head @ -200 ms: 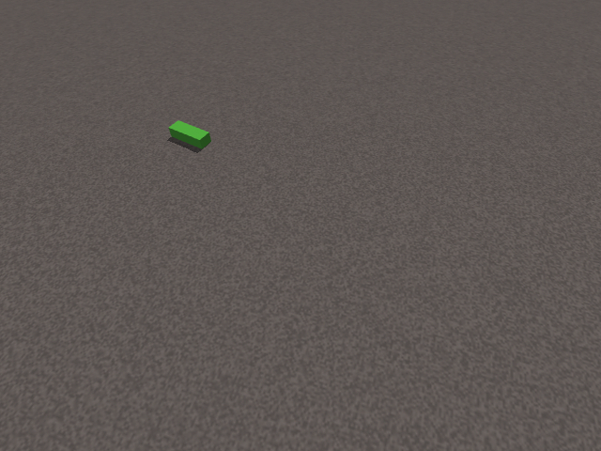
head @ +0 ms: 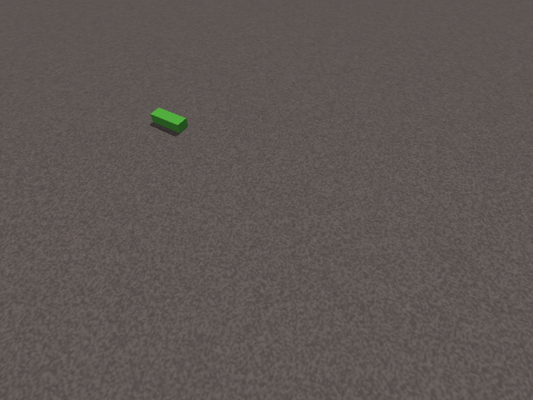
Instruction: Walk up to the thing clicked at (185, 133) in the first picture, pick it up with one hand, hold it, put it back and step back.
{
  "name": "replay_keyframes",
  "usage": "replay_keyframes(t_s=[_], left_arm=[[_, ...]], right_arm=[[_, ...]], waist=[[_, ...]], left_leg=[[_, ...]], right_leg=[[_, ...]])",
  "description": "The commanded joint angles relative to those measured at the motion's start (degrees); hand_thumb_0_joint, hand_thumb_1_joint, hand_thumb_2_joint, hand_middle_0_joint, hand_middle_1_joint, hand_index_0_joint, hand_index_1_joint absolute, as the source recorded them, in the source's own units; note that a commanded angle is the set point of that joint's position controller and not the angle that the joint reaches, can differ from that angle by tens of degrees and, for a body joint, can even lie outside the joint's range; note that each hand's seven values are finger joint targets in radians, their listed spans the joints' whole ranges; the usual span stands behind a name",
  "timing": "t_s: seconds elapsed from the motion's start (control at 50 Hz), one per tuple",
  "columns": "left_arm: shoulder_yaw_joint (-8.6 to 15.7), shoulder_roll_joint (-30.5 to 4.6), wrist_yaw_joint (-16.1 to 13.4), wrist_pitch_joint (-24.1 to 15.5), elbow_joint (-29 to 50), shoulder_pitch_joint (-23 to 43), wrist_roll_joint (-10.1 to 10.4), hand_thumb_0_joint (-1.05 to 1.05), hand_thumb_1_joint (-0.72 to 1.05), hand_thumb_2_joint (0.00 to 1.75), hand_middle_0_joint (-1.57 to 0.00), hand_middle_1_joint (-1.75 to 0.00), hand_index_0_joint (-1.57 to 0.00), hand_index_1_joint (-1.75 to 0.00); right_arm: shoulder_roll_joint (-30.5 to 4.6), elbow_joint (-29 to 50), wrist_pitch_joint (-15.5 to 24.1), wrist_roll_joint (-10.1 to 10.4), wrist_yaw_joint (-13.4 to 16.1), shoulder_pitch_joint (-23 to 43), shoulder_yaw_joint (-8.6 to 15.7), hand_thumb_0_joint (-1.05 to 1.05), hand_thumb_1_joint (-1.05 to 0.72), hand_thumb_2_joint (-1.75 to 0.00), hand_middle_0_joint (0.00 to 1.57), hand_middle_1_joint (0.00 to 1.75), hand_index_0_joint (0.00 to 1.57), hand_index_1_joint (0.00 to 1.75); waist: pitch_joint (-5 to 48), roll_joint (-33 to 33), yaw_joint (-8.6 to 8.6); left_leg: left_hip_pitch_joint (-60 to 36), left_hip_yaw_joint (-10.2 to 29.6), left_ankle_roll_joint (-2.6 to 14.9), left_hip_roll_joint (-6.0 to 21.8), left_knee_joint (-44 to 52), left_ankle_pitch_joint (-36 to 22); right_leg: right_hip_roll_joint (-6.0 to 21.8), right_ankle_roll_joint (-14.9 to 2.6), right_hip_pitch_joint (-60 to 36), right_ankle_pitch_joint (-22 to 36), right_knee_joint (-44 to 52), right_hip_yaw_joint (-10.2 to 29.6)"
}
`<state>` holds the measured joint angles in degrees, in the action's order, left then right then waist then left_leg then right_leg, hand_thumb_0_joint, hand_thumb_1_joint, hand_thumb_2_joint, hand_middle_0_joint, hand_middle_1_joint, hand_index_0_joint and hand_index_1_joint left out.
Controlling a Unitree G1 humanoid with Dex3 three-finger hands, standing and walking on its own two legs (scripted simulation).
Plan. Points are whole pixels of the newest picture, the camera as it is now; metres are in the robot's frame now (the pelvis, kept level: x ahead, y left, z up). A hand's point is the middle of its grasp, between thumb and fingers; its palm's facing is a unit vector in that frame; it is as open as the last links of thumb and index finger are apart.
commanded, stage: stand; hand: left
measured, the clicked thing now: (169, 120) +1.76 +0.62 -0.75
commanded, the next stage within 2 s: walk up in 0.92 s
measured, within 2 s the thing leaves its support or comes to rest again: neither
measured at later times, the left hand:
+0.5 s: hand out of the picture +0.08 +0.25 -0.16, palm faces -0.02 -0.94 -0.33, open 7.4 cm
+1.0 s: hand out of the picture +0.07 +0.26 -0.15, palm faces -0.03 -0.94 -0.34, open 7.4 cm
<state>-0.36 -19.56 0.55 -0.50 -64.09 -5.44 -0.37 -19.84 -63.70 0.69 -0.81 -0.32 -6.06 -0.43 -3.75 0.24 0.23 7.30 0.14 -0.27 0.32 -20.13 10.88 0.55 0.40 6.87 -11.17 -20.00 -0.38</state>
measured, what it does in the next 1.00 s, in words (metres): stands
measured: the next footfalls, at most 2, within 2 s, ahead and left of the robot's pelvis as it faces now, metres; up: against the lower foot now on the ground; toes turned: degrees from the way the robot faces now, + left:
left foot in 1.26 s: +0.19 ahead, +0.25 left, +0.00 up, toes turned -4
right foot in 1.60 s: +0.30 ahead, +0.00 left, +0.00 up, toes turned -18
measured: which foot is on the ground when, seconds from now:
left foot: down 0.00-0.96, up 0.98-1.00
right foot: down 0.00-1.00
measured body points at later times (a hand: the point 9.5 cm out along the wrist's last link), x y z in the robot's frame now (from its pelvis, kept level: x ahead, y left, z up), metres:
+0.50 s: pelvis +0.00 +0.00 +0.00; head +0.02 +0.00 +0.45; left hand +0.08 +0.30 -0.13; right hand +0.08 -0.30 -0.13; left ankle +0.00 +0.12 -0.75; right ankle +0.00 -0.12 -0.75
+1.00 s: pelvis +0.01 +0.01 +0.00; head +0.02 +0.00 +0.45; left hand +0.07 +0.31 -0.13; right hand +0.09 -0.30 -0.13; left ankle -0.01 +0.12 -0.73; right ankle +0.00 -0.12 -0.75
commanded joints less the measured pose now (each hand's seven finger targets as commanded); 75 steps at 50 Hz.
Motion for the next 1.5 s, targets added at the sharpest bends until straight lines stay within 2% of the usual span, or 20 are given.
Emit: replay_keyframes(t_s=[0.0, 0.88, 0.9, 0.92, 0.94, 0.96, 0.98, 1.0, 1.06, 1.16, 1.2, 1.22, 1.24, 1.26, 1.28, 1.3, 1.36, 1.38, 1.42, 1.48], left_arm=[[2.5, -11.9, -1.0, -1.4, 3.1, 1.7, -0.3, 0.00, 0.90, 0.90, -0.20, -0.30, -0.20, -0.30], [2.5, -12.4, -1.1, -1.4, 3.4, 1.2, -0.3, 0.00, 0.90, 0.90, -0.20, -0.30, -0.20, -0.30], [6.5, -20.8, -0.3, -2.3, 4.9, -7.5, -0.1, 0.00, 0.90, 0.90, -0.20, -0.30, -0.20, -0.30], [6.7, -21.6, -0.2, -2.7, 4.0, -9.2, -0.4, 0.00, 0.90, 0.90, -0.20, -0.30, -0.20, -0.30], [7.6, -23.0, -0.4, -3.0, 4.0, -9.6, -0.7, 0.00, 0.90, 0.90, -0.20, -0.30, -0.20, -0.30], [8.3, -23.8, -0.9, -3.7, 5.4, -8.4, -0.9, 0.00, 0.90, 0.90, -0.20, -0.30, -0.20, -0.30], [8.2, -23.0, -1.3, -4.5, 6.7, -7.7, -0.5, 0.00, 0.90, 0.90, -0.20, -0.30, -0.20, -0.30], [8.1, -22.2, -1.5, -5.0, 7.6, -6.5, -0.6, 0.00, 0.90, 0.90, -0.20, -0.30, -0.20, -0.30], [8.1, -21.7, -1.6, -5.5, 10.2, -4.4, -0.8, 0.00, 0.90, 0.90, -0.20, -0.30, -0.20, -0.30], [8.3, -23.2, -1.0, -5.1, 12.1, -3.4, -1.3, 0.00, 0.90, 0.90, -0.20, -0.30, -0.20, -0.30], [7.8, -22.2, -0.8, -4.7, 12.9, 0.3, -1.3, 0.00, 0.90, 0.90, -0.20, -0.30, -0.20, -0.30], [6.8, -19.3, -1.0, -4.3, 13.3, -0.6, -1.8, 0.00, 0.90, 0.90, -0.20, -0.30, -0.20, -0.30], [5.2, -14.4, -1.3, -4.1, 13.2, -3.4, -1.6, 0.00, 0.90, 0.90, -0.20, -0.30, -0.20, -0.30], [4.1, -12.3, -1.8, -3.9, 13.9, -4.2, -0.7, 0.00, 0.90, 0.90, -0.20, -0.30, -0.20, -0.30], [4.1, -16.0, -2.3, -3.9, 13.8, -5.2, 0.1, 0.00, 0.90, 0.90, -0.20, -0.30, -0.20, -0.30], [4.3, -18.4, -2.0, -4.3, 13.1, -6.1, 0.1, 0.00, 0.90, 0.90, -0.20, -0.30, -0.20, -0.30], [6.4, -21.4, -0.5, -4.9, 8.6, -9.7, 1.2, 0.00, 0.90, 0.90, -0.20, -0.30, -0.20, -0.30], [6.5, -20.8, -0.1, -4.9, 8.4, -10.2, 1.2, 0.00, 0.90, 0.90, -0.20, -0.30, -0.20, -0.30], [6.5, -19.4, 0.8, -4.6, 10.0, -7.8, 1.0, 0.00, 0.90, 0.90, -0.20, -0.30, -0.20, -0.30], [6.6, -17.8, 0.9, -5.1, 12.3, -5.8, 0.7, 0.00, 0.90, 0.90, -0.20, -0.30, -0.20, -0.30]], right_arm=[[-11.9, 3.4, 1.3, 0.3, 0.9, 2.1, 2.5, 0.00, -0.90, -0.90, 0.20, 0.30, 0.20, 0.30], [-12.0, 3.3, 1.2, 0.3, 0.8, 2.0, 2.5, 0.00, -0.90, -0.90, 0.20, 0.30, 0.20, 0.30], [-19.9, 10.1, 1.5, -2.4, -1.5, 3.5, 8.3, 0.00, -0.90, -0.90, 0.20, 0.30, 0.20, 0.30], [-18.2, 11.0, 1.0, -2.5, -2.5, 6.7, 8.1, 0.00, -0.90, -0.90, 0.20, 0.30, 0.20, 0.30], [-16.2, 12.4, 0.7, -2.7, -3.3, 8.4, 7.8, 0.00, -0.90, -0.90, 0.20, 0.30, 0.20, 0.30], [-14.5, 14.3, 0.5, -3.0, -3.9, 9.6, 7.3, 0.00, -0.90, -0.90, 0.20, 0.30, 0.20, 0.30], [-14.5, 15.1, 0.7, -3.0, -4.4, 8.8, 7.4, 0.00, -0.90, -0.90, 0.20, 0.30, 0.20, 0.30], [-14.9, 15.1, 0.8, -2.9, -4.9, 7.5, 7.8, 0.00, -0.90, -0.90, 0.20, 0.30, 0.20, 0.30], [-15.2, 15.3, 0.5, -2.2, -6.1, 3.2, 8.4, 0.00, -0.90, -0.90, 0.20, 0.30, 0.20, 0.30], [-15.7, 17.0, -0.2, -2.1, -7.7, 2.1, 10.1, 0.00, -0.90, -0.90, 0.20, 0.30, 0.20, 0.30], [-16.1, 14.1, -0.1, -2.0, -7.1, -7.6, 11.2, 0.00, -0.90, -0.90, 0.20, 0.30, 0.20, 0.30], [-18.3, 11.9, 0.1, -2.3, -6.5, -13.9, 12.2, 0.00, -0.90, -0.90, 0.20, 0.30, 0.20, 0.30], [-22.2, 10.7, 0.5, -3.0, -5.6, -20.4, 13.2, 0.00, -0.90, -0.90, 0.20, 0.30, 0.20, 0.30], [-24.8, 13.5, 1.0, -3.3, -4.9, -16.0, 13.2, 0.00, -0.90, -0.90, 0.20, 0.30, 0.20, 0.30], [-28.0, 16.0, 1.2, -2.1, -5.0, -7.9, 13.2, 0.00, -0.90, -0.90, 0.20, 0.30, 0.20, 0.30], [-27.8, 17.1, 1.3, -1.1, -5.0, -3.8, 13.0, 0.00, -0.90, -0.90, 0.20, 0.30, 0.20, 0.30], [-20.5, 18.4, 1.7, -1.6, -4.6, -1.4, 11.3, 0.00, -0.90, -0.90, 0.20, 0.30, 0.20, 0.30], [-20.2, 18.1, 1.9, -1.5, -4.7, -2.4, 11.0, 0.00, -0.90, -0.90, 0.20, 0.30, 0.20, 0.30], [-19.5, 18.2, 2.1, -1.8, -5.0, -3.7, 10.7, 0.00, -0.90, -0.90, 0.20, 0.30, 0.20, 0.30], [-19.5, 18.8, 2.0, -1.9, -5.1, -4.0, 10.5, 0.00, -0.90, -0.90, 0.20, 0.30, 0.20, 0.30]], waist=[[5.5, -0.7, 0.02], [5.6, -0.4, -0.06], [8.9, 4.8, 0.74], [4.8, 2.5, 2.10], [1.3, -3.0, 3.09], [-0.9, -3.8, 3.05], [-1.2, -3.2, 2.53], [-0.5, -4.0, 1.53], [2.5, -8.6, -0.68], [1.1, -11.2, -1.82], [3.1, -5.4, -7.46], [5.5, 3.4, -10.87], [8.4, 18.9, -13.65], [5.8, 21.8, -10.94], [4.3, 18.2, -7.23], [2.1, 15.6, -4.89], [0.4, 10.3, -2.24], [0.6, 10.3, -2.10], [-0.4, 10.3, -2.75], [-0.1, 9.5, -2.86]], left_leg=[[-1.8, 5.3, 2.00, 6.9, 2.8, -7.9], [-1.7, 5.7, 1.84, 6.9, 3.9, -8.9], [-0.8, 1.3, 3.88, 4.6, -5.7, 19.8], [10.1, 0.8, 3.70, 3.6, -10.4, 24.7], [20.5, -0.5, 2.27, 0.7, -20.0, 20.3], [30.8, 4.6, 1.49, 1.9, -27.3, 15.4], [34.6, 7.1, 0.71, 3.9, -30.2, 12.1], [34.9, 9.1, 0.18, 5.5, -31.7, 10.3], [29.0, 7.7, -0.69, 5.9, -28.5, 10.6], [12.1, 1.5, -0.04, 4.3, -17.7, 10.2], [-4.7, -3.5, 0.06, 1.6, -12.1, 1.9], [-15.9, -2.4, 0.73, 1.3, -11.1, 4.0], [-18.7, 7.9, 2.03, 7.8, -2.0, 17.8], [-11.3, 28.1, 4.55, 19.0, 7.6, 33.9], [-2.5, 37.7, 10.65, 24.2, 14.3, 45.0], [2.2, 39.3, 15.09, 25.4, 15.5, 47.9], [2.9, 18.4, 12.62, 16.8, 9.0, 27.9], [4.2, 14.6, 12.73, 15.6, 8.3, 24.5], [6.0, 10.9, 12.86, 14.2, 9.4, 21.7], [5.2, 9.4, 14.27, 16.3, 8.0, 15.7]], right_leg=[[6.8, -1.71, -0.4, 8.1, 3.7, 5.2], [7.2, -1.79, -1.8, 8.5, 4.3, 4.9], [7.9, -5.76, 0.4, -17.0, 1.4, 10.5], [11.5, -8.16, 0.9, -27.8, 4.1, 16.9], [16.3, -10.56, -1.7, -35.1, 9.7, 26.2], [21.0, -13.90, -5.3, -37.5, 12.0, 33.8], [22.1, -15.29, -7.8, -33.6, 12.0, 35.0], [21.8, -15.41, -7.7, -28.8, 11.5, 34.3], [16.1, -12.43, -5.4, -22.2, 9.6, 23.8], [11.5, -9.91, 11.8, -20.0, 5.6, 14.5], [8.2, -7.99, 23.0, -21.0, -4.3, 9.5], [4.9, -6.80, 32.7, -24.3, -16.2, 6.6], [-3.1, -5.22, 37.2, -26.2, -36.3, 1.4], [-5.5, -4.12, 42.5, -24.3, -48.8, 2.1], [-1.1, -4.87, 39.4, -20.0, -50.5, 4.9], [3.1, -5.10, 35.9, -18.5, -50.3, 4.8], [5.9, -2.21, 29.1, -11.9, -38.5, 2.0], [5.8, -1.55, 26.8, -11.2, -35.3, 0.4], [5.0, -0.76, 23.5, -10.7, -30.3, -1.4], [5.6, -1.41, 19.2, -7.1, -20.7, -0.7]])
